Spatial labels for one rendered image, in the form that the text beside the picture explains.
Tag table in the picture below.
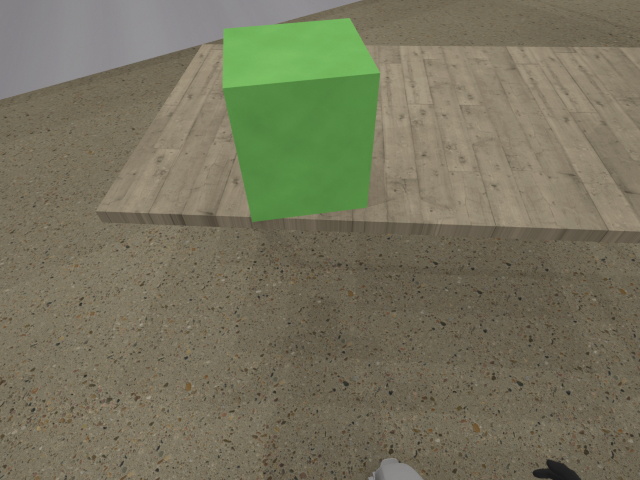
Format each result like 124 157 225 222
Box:
95 44 640 244

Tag robot right shin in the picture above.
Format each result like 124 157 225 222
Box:
380 458 398 467

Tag carton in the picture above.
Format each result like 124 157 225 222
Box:
223 18 380 222

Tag robot right hand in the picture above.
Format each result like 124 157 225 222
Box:
533 459 581 480

